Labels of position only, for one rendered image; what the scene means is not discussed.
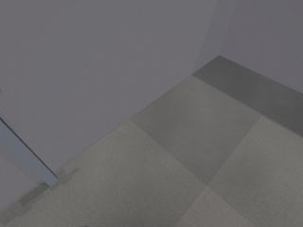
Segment panel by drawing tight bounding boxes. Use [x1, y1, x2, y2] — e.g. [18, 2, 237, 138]
[0, 90, 59, 186]

